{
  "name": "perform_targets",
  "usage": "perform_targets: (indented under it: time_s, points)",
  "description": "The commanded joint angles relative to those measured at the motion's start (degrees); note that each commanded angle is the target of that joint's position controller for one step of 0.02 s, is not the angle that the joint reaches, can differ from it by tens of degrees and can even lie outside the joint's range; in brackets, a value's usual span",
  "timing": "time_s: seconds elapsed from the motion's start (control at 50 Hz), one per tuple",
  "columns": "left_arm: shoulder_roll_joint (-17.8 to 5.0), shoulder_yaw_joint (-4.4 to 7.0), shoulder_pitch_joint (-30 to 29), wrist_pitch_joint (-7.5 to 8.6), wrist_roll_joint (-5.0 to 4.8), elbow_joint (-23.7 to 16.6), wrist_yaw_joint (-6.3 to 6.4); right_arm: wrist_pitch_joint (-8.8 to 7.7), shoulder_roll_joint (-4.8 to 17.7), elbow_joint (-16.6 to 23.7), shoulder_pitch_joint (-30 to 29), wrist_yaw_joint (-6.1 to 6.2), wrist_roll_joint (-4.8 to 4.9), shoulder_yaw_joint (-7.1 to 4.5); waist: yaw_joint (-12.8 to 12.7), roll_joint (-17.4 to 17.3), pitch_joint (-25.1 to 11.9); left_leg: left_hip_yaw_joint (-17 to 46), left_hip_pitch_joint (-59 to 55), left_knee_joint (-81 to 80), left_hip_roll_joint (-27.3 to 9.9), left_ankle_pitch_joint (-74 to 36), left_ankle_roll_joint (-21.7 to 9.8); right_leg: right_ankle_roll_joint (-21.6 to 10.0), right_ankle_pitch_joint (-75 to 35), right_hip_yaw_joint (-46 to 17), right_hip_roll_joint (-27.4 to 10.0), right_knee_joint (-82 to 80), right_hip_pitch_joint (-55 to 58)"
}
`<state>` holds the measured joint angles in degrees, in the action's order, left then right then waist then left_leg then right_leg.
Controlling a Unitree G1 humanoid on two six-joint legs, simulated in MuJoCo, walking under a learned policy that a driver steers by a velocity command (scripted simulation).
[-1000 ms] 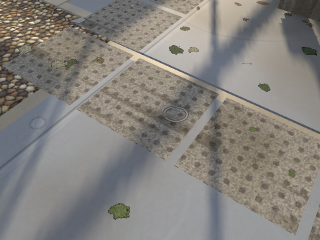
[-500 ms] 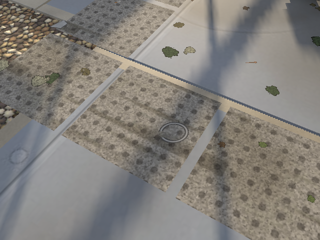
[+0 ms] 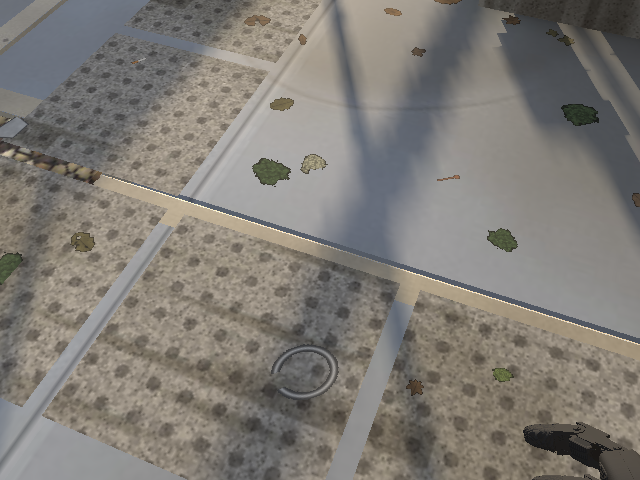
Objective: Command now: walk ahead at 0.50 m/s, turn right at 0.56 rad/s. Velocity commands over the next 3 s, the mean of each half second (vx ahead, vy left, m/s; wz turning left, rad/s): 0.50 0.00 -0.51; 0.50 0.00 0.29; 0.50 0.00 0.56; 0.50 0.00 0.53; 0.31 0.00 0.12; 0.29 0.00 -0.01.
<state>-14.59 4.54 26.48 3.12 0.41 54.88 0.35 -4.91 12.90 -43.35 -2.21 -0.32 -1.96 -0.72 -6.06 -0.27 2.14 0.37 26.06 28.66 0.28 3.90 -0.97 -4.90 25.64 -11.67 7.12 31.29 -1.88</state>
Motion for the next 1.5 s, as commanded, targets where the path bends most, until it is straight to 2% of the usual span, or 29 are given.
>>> perform_targets:
  time_s: [0.02, 0.04, 0.06, 0.1, 0.2, 0.32, 0.4, 0.44, 0.48, 0.5, 0.52, 0.54, 0.58, 0.62, 0.72, 0.8, 0.92, 0.98, 1.02, 1.04, 1.06, 1.08, 1.1, 1.14, 1.18, 1.22, 1.42, 1.46, 1.5]
  points:
    - [-3.61, 0.53, 1.94, 1.35, -1.84, -8.14, -0.24, 0.15, 18.04, -1.33, 22.11, 1.72, -1.11, -5.37, 9.07, -18.45, -22.67, 43.56, -44.45, -12.64, -27.48, 16.67, -11.38, -0.27, 6.51, 5.87, 0.83, 36.51, -32.00]
    - [-6.68, 0.90, 1.42, 0.26, -0.14, -5.98, 0.27, 0.76, 12.26, -0.23, 17.71, 1.35, -0.76, -4.46, 7.35, -8.13, -14.03, 38.49, -36.97, -12.19, -25.54, 21.86, -11.34, -0.60, 2.02, 5.33, -4.85, 41.62, -35.84]
    - [-6.13, 0.81, -2.94, 0.00, 0.61, -6.03, -0.38, 0.72, 7.33, 0.28, 14.73, 1.11, -0.23, -3.28, 7.69, -1.59, -7.09, 28.75, -29.33, -13.21, -21.89, 19.00, -10.08, -0.24, -3.03, 5.83, -6.76, 40.45, -35.48]
    - [-4.60, 0.79, -6.23, -0.80, 1.58, -7.29, -1.47, 0.19, 5.32, -0.91, 14.25, 1.16, -0.18, -2.52, 6.19, -4.05, -2.00, 16.05, -21.21, -16.08, -17.04, 7.09, -7.38, 0.68, -6.73, 6.62, -9.61, 35.99, -33.18]
    - [-3.25, 0.23, -11.53, -3.02, 1.71, -10.35, -3.35, -1.83, 6.37, -3.40, 18.40, 0.49, 1.06, -3.03, 5.22, -5.03, -1.81, 3.95, -21.25, -18.52, -15.67, -9.20, -7.66, 2.17, -12.67, 8.53, -10.80, 34.35, -36.92]
    - [-1.75, -1.43, -23.99, -2.56, 1.41, -15.39, -4.88, -1.58, 7.35, -5.01, 21.09, 0.50, 0.87, -3.32, 7.20, -4.89, 1.52, -7.09, -20.98, -20.15, -13.19, -12.21, -6.32, 2.30, -24.97, 13.50, -10.85, 15.07, -35.04]
    - [-2.18, -1.85, -29.05, -2.44, 2.03, -17.66, -5.11, -0.70, 8.97, -7.07, 25.88, 1.04, 0.87, -3.66, 8.78, -4.26, 2.75, -9.49, -26.53, -17.91, -15.53, -18.89, -5.73, -0.40, -20.48, 16.82, -9.35, 6.17, -31.56]
    - [-2.30, -1.77, -27.15, -2.15, 2.55, -17.01, -4.22, 0.09, 9.79, -8.82, 28.05, 1.04, 0.74, -3.51, 7.63, -5.17, 1.55, -10.01, -28.92, -12.57, -16.27, -34.13, -5.91, -2.59, -14.54, 17.98, -6.00, 3.17, -25.69]
    - [-4.23, -0.75, -14.44, -1.07, 3.17, -12.59, -3.11, 1.05, 10.69, -9.82, 28.16, 1.00, 1.07, -3.26, 1.49, -4.33, -5.09, -11.54, -27.24, 3.42, -14.93, -41.82, -5.29, -5.13, -14.59, 18.50, -2.60, -3.30, -9.38]
    - [-7.38, 0.34, -4.80, -0.38, 4.27, -9.58, -2.25, 1.12, 9.16, -8.84, 27.77, 0.78, 1.60, -2.58, -2.51, -1.70, -11.57, -11.25, -16.85, 17.09, -12.80, -27.43, -4.49, -7.20, -14.26, 11.97, -9.12, -4.00, 6.78]
    - [-14.03, 1.74, -0.70, -0.15, 4.73, -9.29, -1.28, 0.93, 1.69, -5.42, 31.51, -0.52, 3.27, -0.76, -1.08, 12.94, -21.25, -11.10, 6.09, 40.26, -3.30, 18.86, -1.56, -14.35, -14.41, -16.57, -31.04, -6.44, 27.04]
    - [-14.39, 2.10, 0.23, -0.78, 2.19, -9.96, -0.39, 1.23, 8.58, -5.64, 26.99, 0.27, 2.65, -2.94, -3.01, 6.48, -23.09, -0.17, 9.61, 49.35, 0.38, 26.71, -1.87, -14.81, -21.12, -24.37, -33.44, -11.87, 22.51]
    - [-8.15, 0.32, -8.31, 0.00, 1.26, -8.86, -0.23, 0.79, 6.95, -4.83, 22.33, 0.16, 2.72, -2.81, 1.98, 2.98, -7.38, 2.47, 10.91, 43.38, -4.67, 17.71, -2.88, -9.76, -28.56, -5.51, -27.12, -14.41, 6.98]
    - [-3.63, -1.01, -12.42, 1.03, 0.88, -8.39, -0.21, 2.37, 5.63, -7.26, 25.58, -0.14, 0.85, -2.97, 6.02, 4.33, -2.64, 2.07, 4.92, 37.75, -6.35, 14.50, -2.29, -5.14, -28.28, 3.35, -22.46, -18.45, -2.86]
    - [-4.32, -0.73, -9.57, 3.44, 0.50, -6.05, -0.11, 4.55, 3.03, -6.66, 21.76, -1.88, 0.45, -3.26, 7.28, 3.99, 0.66, 1.35, 8.54, 34.02, -6.64, 6.06, -1.41, -4.14, -27.90, 11.63, -20.85, -24.25, -5.21]
    - [-3.44, -1.01, -6.99, 3.47, 0.55, -4.50, 0.20, 4.39, 2.54, -4.09, 14.14, -2.40, 0.40, -3.00, 6.16, 3.60, 3.05, 0.05, 13.38, 24.93, -6.58, -1.61, -0.86, -3.67, -30.13, 17.23, -19.91, -24.75, -2.83]
    - [-5.23, -0.85, -1.69, 2.77, 0.74, -1.69, 1.13, 4.05, 1.86, 0.34, 4.00, -3.42, -0.08, -1.88, 3.55, 3.42, 4.78, -6.87, 11.11, 10.32, -4.11, -2.49, -3.76, -2.49, -42.00, 23.25, -21.67, -21.50, 4.75]
    - [-7.37, -0.49, -2.34, 1.95, 1.00, -1.34, 1.70, 4.15, 3.11, 0.52, 6.32, -3.05, -0.20, -2.41, 5.65, 5.21, 1.91, -10.17, 4.66, 8.13, 0.50, 5.32, -7.12, -1.50, -65.38, 26.03, -22.37, -12.27, 9.13]
    - [-9.31, 0.04, -3.29, 0.87, 1.20, -1.63, 1.84, 3.86, 5.12, -1.51, 14.73, -2.43, -0.25, -3.56, 9.52, 6.09, -3.51, -10.67, -5.23, 6.38, 4.39, 11.34, -10.08, -1.53, -73.09, 26.59, -22.70, 2.71, 8.82]
    - [-9.69, 0.14, -4.18, 0.49, 0.94, -2.23, 1.58, 3.30, 7.06, -4.01, 22.83, -1.85, -0.70, -4.68, 13.54, 3.80, -7.89, -8.69, -16.77, 1.15, 5.35, 9.70, -12.05, -0.41, -64.75, 27.26, -21.65, 15.84, 3.19]
    - [-6.86, -0.60, -4.08, 0.75, 0.19, -4.67, 1.12, 3.33, 13.48, -5.17, 29.30, -0.86, -1.28, -6.80, 15.74, -3.46, -13.50, 8.45, -32.12, -1.91, -6.59, 16.77, -16.89, 1.96, -41.86, 27.69, -18.01, 35.41, -12.88]
    - [-4.08, -0.78, -5.18, 1.41, -0.03, -8.83, 0.09, 3.86, 18.19, -4.01, 25.40, -0.85, 0.15, -7.87, 11.28, -13.47, -16.41, 40.59, -42.45, -10.25, -19.78, 11.14, -25.11, 4.97, 4.91, 19.73, -4.26, 53.64, -34.53]
    - [-6.43, -0.64, -11.80, 2.08, 0.73, -10.26, -0.21, 4.35, 16.89, -4.01, 25.29, -0.68, 1.47, -7.57, 13.06, -3.40, -13.09, 37.05, -40.22, -12.64, -19.09, 8.30, -24.00, 4.32, 0.50, 9.53, -7.85, 54.11, -40.44]
    - [-5.34, -1.05, -11.49, 3.12, 0.07, -10.08, -0.31, 4.02, 10.95, -4.35, 20.25, -0.01, 1.50, -5.97, 8.06, 2.54, -2.23, 24.30, -26.03, -14.23, -15.25, -1.29, -18.90, 3.96, -6.86, 9.68, -12.57, 43.74, -37.93]
    - [-4.78, -1.14, -9.50, 1.19, 2.03, -9.66, -0.39, 3.07, 8.38, -3.74, 16.97, 0.35, 1.92, -4.97, 4.71, 1.64, -1.48, 17.00, -18.77, -15.33, -10.17, -8.62, -16.34, 5.43, -7.79, 9.40, -13.95, 37.61, -31.44]
    - [-4.06, -1.24, -9.52, -0.58, 2.55, -10.21, -0.82, 1.88, 9.29, -3.94, 18.19, 0.09, 2.19, -4.99, 4.05, 0.60, -2.20, 14.57, -16.65, -15.78, -8.09, -13.22, -16.35, 6.83, -8.30, 10.54, -13.71, 34.08, -30.24]
    - [-4.02, -2.27, -29.40, -0.67, 1.52, -17.83, -1.72, 1.95, 11.61, -4.43, 28.25, 0.31, 1.53, -5.57, 11.31, -3.46, -0.03, 16.97, -24.40, -13.68, -6.11, -13.91, -12.71, 8.15, -23.73, 11.53, -10.50, 8.88, -36.94]
    - [-4.59, -2.39, -31.11, -0.15, 1.24, -19.00, -1.76, 2.03, 12.17, -4.09, 28.70, 0.63, 1.14, -5.67, 11.60, -3.95, -0.04, 18.58, -26.07, -11.50, -7.04, -16.66, -12.14, 7.30, -22.90, 11.19, -9.31, 5.39, -35.14]
    - [-6.00, -2.10, -28.13, 0.36, 1.06, -18.85, -1.59, 1.95, 13.17, -3.11, 26.45, 1.06, 0.93, -5.91, 9.30, -4.69, -0.39, 20.30, -24.99, -9.09, -7.76, -18.27, -10.25, 5.94, -20.37, 10.23, -8.36, 1.13, -28.32]
